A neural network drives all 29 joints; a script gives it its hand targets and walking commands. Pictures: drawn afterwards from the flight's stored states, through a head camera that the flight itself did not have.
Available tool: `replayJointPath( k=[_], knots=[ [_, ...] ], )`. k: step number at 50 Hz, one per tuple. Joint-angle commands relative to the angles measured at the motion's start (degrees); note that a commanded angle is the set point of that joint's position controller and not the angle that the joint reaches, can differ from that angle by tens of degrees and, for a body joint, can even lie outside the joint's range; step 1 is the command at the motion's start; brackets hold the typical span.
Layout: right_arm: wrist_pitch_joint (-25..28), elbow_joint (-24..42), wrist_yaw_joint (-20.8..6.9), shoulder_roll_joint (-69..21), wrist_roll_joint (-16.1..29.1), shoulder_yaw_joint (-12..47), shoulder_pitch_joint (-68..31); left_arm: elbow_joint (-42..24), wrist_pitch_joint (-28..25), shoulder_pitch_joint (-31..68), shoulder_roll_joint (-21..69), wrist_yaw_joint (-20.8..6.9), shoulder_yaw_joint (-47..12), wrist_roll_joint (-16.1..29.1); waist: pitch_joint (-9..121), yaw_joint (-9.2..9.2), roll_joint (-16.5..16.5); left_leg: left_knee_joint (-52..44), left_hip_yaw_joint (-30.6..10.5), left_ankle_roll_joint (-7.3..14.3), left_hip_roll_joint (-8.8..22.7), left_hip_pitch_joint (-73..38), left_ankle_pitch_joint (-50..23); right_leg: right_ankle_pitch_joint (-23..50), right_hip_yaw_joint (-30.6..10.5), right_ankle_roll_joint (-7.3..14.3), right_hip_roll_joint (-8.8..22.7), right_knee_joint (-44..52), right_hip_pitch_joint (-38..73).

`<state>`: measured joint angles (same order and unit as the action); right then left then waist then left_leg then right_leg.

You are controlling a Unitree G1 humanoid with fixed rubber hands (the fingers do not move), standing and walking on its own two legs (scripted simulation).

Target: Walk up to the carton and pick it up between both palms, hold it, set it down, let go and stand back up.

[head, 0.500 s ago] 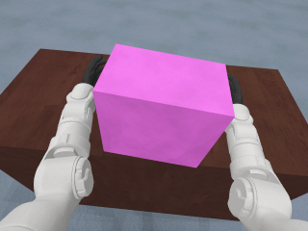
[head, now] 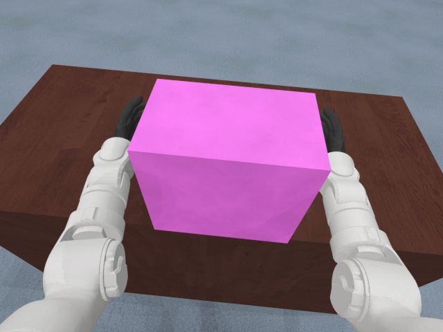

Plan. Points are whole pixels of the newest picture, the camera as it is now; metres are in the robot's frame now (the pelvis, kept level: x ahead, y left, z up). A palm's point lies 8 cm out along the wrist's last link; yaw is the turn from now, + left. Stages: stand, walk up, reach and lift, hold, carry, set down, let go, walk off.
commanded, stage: set down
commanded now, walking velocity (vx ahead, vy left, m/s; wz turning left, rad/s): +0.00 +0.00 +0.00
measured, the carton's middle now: (227, 167) +0.40 +0.00 +0.05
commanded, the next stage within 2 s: none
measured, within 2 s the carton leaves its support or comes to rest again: neither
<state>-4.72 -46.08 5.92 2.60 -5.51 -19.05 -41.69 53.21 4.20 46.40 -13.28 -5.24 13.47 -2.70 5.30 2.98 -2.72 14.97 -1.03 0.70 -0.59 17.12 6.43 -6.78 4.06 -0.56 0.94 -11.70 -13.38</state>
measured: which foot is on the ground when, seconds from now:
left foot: down 0.00-1.00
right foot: down 0.00-1.00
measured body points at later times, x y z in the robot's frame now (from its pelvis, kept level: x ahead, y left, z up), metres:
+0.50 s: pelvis +0.01 -0.01 +0.00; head +0.05 +0.01 +0.45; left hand +0.45 +0.19 +0.10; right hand +0.42 -0.19 +0.10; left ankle +0.00 +0.11 -0.75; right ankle -0.02 -0.12 -0.75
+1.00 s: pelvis -0.01 +0.00 -0.01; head +0.02 +0.01 +0.44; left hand +0.45 +0.20 +0.10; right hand +0.40 -0.25 +0.09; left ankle +0.00 +0.11 -0.75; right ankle -0.02 -0.12 -0.75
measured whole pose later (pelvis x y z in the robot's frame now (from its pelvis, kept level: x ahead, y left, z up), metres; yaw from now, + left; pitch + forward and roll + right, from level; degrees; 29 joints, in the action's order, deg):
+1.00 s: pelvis -0.01 +0.00 -0.01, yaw -4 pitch +11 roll -1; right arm 2.7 -59.3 6.8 16.3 18.7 2.5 -44.7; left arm 66.5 -4.2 48.8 -21.3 -3.4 2.5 14.0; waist 8.5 2.0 0.0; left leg 22.1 2.7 0.7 1.3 23.2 9.9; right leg -8.0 0.1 -0.8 -0.6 -17.2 -20.2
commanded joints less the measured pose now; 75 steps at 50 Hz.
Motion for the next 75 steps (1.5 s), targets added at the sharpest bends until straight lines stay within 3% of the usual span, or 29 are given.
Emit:
replayJointPath(
  k=[1, 2, 3, 4, 7, 11, 14, 22, 23, 26, 29, 31, 33, 35, 37, 38, 41, 44, 48, 49, 50, 54, 60, 65, 75],
  knots=[
    [5.0, 6.68, 0.86, -8.53, 10.99, 8.51, -23.94, -12.74, -10.59, 28.56, 14.96, 4.55, -13.93, 8.32, 22.83, 2.18, 13.23, 5.54, 0.38, -4.63, 0.92, -19.98, -28.73, 17.7, 1.98, 1.64, -4.2, -2.4, -0.69],
    [6.24, 4.68, -1.14, -6.3, 7.23, 8.56, -24.34, -8.54, -12.57, 29.24, 14.36, 2.59, -7.94, 3.95, 25.63, -0.33, 13.73, 7.08, -0.04, -6.04, 0.79, -26.67, -33.26, 15.08, 1.95, 2.66, -3.75, 2.18, -1.48],
    [6.12, 3.85, -1.96, -7.94, 3.14, 8.27, -22.29, -4.79, -12.55, 26.3, 15.7, 0.55, -5.93, -0.05, 26.46, 1.74, 10.72, 7.02, -0.33, -6.11, 0.47, -28.27, -32.27, 16.75, 2.01, 2.48, -4.09, 3.72, -0.68],
    [5.78, 6.13, -2.78, -13.32, -0.2, 8.3, -23.25, -2.37, -12.46, 26.19, 19.17, -1.57, -5.79, -1.56, 25.62, 2.09, 8.65, 6.64, -1.19, -5.81, -0.22, -24.64, -29.06, 16.11, 2.43, 1.83, -3.69, 4.47, -1.49],
    [4.42, 6.2, -7.29, -21.93, -6.14, 7.45, -20.72, -3.56, -8.91, 24.67, 27.86, -6.85, -4.67, -7.21, 24.93, 4.75, 7.94, 3.07, -1.78, -5.43, -1.1, -18.07, -18.84, 15.34, 2.44, 1.29, -2.4, 4.42, 5.09],
    [2.79, 8.7, -8.75, -22.39, -8.38, 6.59, -17.7, -5.4, -4.54, 23.06, 26.73, -8.1, -2.43, -9.07, 19.66, 5.17, 6.0, 0.25, -2.47, -3.75, -0.6, -12.88, -11.39, 13.73, 2.77, 0.6, -1.76, 3.52, 8.78],
    [2.51, 9.47, -9.19, -22.03, -9.14, 5.43, -16.12, -7.55, -2.6, 21.99, 26.16, -8.29, -1.49, -10.36, 17.62, 5.08, 6.38, -0.36, -2.46, -3.76, -0.47, -12.39, -9.41, 12.29, 3.41, 0.21, -1.75, 3.26, 7.93],
    [4.64, 10.82, -8.84, -22.5, -9.29, 5.75, -11.61, -9.9, -1.88, 16.8, 27.05, -8.38, -0.32, -13.65, 17.0, 4.65, 5.78, 0.3, -1.87, -3.94, -0.96, -14.15, -16.72, 22.13, 3.51, -0.67, -2.5, 1.62, 12.01],
    [4.04, 9.76, -8.19, -20.35, -10.05, 5.94, -13.78, -8.15, -1.71, 15.91, 25.4, -8.19, -0.91, -12.69, 13.84, 3.29, 7.04, -1.3, -1.86, -2.63, -0.14, -15.01, -14.85, 22.88, 2.86, -0.83, -1.8, 1.07, 12.43],
    [1.88, 9.2, -6.98, -15.72, -7.22, 7.1, -13.28, -6.53, -0.18, 14.11, 20.02, -8.08, -0.55, -10.15, 8.92, 2.53, 4.11, -1.76, -1.11, -1.72, 0.29, -13.15, -11.0, 18.87, 2.08, -1.29, -1.88, 0.49, 13.65],
    [1.28, 7.96, -4.36, -3.86, -4.27, 5.48, -12.35, -6.18, 0.19, 13.22, 6.32, -5.82, 2.04, -5.97, 12.99, 0.64, 0.89, -2.03, 0.86, -0.8, 0.1, -9.89, -8.41, 18.78, 1.27, -2.37, -1.8, -1.84, 13.76],
    [1.71, 7.4, -0.47, 7.65, 2.47, 6.9, -12.95, -8.86, -1.33, 15.91, -7.44, -1.27, -0.06, 0.5, 21.06, -0.05, 0.7, -1.26, 2.44, -0.68, -0.16, -9.3, -10.59, 23.33, -0.21, -2.94, -2.07, -5.2, 13.59],
    [2.51, 9.21, 1.99, 13.47, 9.5, 10.0, -17.25, -10.46, -3.28, 20.05, -11.69, 1.94, -2.67, 6.3, 28.75, -0.64, 2.17, 0.76, 3.05, -0.43, -0.57, -8.63, -16.94, 28.84, -1.77, -2.63, -3.0, -7.95, 13.73],
    [4.83, 9.42, 3.6, 15.98, 14.54, 12.28, -20.06, -10.51, -5.88, 22.38, -13.35, 3.26, -5.12, 10.11, 38.58, -0.86, 4.53, 5.41, 3.56, -0.21, -0.67, -9.15, -26.69, 36.89, -3.02, -2.37, -3.7, -10.45, 13.99],
    [8.28, 10.96, 4.18, 16.2, 16.81, 14.01, -19.33, -11.39, -9.13, 22.02, -14.06, 3.5, -6.14, 12.27, 47.81, -1.71, 5.79, 7.99, 3.43, -0.17, -0.79, -10.76, -31.95, 41.33, -4.07, -2.02, -4.02, -11.83, 14.05],
    [9.53, 9.54, 4.17, 16.54, 17.7, 14.41, -20.87, -10.59, -10.21, 22.61, -13.65, 3.35, -6.38, 12.14, 48.27, -1.37, 8.63, 9.11, 3.11, -0.71, -0.63, -10.47, -34.85, 42.98, -4.39, -1.66, -3.94, -12.04, 12.89],
    [11.43, 2.02, 2.97, 17.28, 21.03, 16.65, -19.3, -5.57, -11.19, 19.97, -14.47, 2.33, -6.2, 11.13, 43.24, -2.06, 11.02, 10.93, 3.62, -1.97, -1.04, -10.24, -33.87, 39.6, -4.57, -0.44, -4.1, -10.38, 10.55],
    [10.23, -5.28, 1.91, 19.9, 23.23, 19.48, -21.8, 1.2, -9.94, 21.21, -15.61, 1.53, -6.47, 12.75, 30.51, -1.6, 7.18, 9.23, 2.62, -2.05, 0.2, -9.28, -23.97, 28.12, -4.62, -0.89, -3.38, -7.96, 7.43],
    [8.95, -4.59, 0.11, 23.21, 24.8, 20.38, -28.02, 5.92, -9.71, 25.79, -18.75, 2.37, -9.29, 18.02, 26.18, -2.06, 2.8, 7.56, 2.15, -2.22, 1.4, -7.69, -14.46, 15.37, -3.59, -2.23, -3.3, -6.8, -0.26],
    [9.31, -8.57, -0.48, 17.74, 26.26, 24.44, -27.78, 12.06, -12.75, 26.55, -16.26, 1.84, -16.09, 21.88, 21.26, 0.29, -0.4, 8.73, 1.68, -3.02, 0.93, -6.8, -12.5, 9.92, -2.44, -1.69, -3.28, -5.36, -4.45],
    [10.3, -8.78, -1.06, 19.19, 26.78, 23.97, -27.95, 13.13, -14.73, 27.47, -16.78, 1.56, -16.76, 23.31, 24.16, -0.78, 2.13, 7.89, 1.93, -3.1, 1.02, -5.82, -10.38, 8.13, -2.89, -1.55, -2.52, -5.82, -5.93],
    [12.8, -13.3, -3.14, 24.51, 27.76, 23.1, -31.82, 18.3, -18.42, 31.45, -20.93, 2.23, -19.56, 26.41, 32.26, -0.11, 5.43, 9.01, 2.42, -3.24, 1.14, -4.05, -7.92, 6.02, -2.85, -1.54, -2.33, -8.66, -9.85],
    [13.71, -10.55, -4.21, 28.73, 26.96, 20.43, -37.03, 13.97, -19.49, 38.47, -24.75, 2.35, -20.94, 29.33, 47.94, -0.43, 7.73, 11.67, 2.97, -4.48, 0.9, -7.51, -14.59, 10.65, -1.95, -1.32, -3.53, -10.06, -13.03],
    [9.89, -5.97, -4.14, 29.82, 28.17, 20.95, -37.04, 5.4, -13.97, 38.37, -25.34, 2.42, -19.41, 28.79, 53.74, -0.97, 7.74, 13.04, 2.86, -5.07, 1.05, -13.91, -22.61, 15.49, -1.87, -0.81, -4.5, -7.91, -11.99],
    [-0.7, -4.1, -2.19, 29.05, 27.79, 20.14, -37.42, 4.0, -1.09, 37.21, -26.64, 2.01, -18.0, 27.14, 36.94, -0.12, 4.59, 8.74, 2.12, -2.63, 0.65, -9.15, -11.44, 8.56, -1.77, -0.24, -2.48, -4.39, -5.52]
  ],
)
